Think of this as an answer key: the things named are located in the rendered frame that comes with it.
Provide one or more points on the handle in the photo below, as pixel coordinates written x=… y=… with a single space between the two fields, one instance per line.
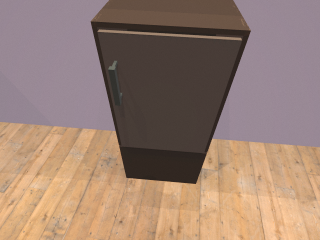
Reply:
x=117 y=95

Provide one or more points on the cupboard door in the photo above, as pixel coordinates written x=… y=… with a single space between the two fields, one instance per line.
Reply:
x=172 y=86

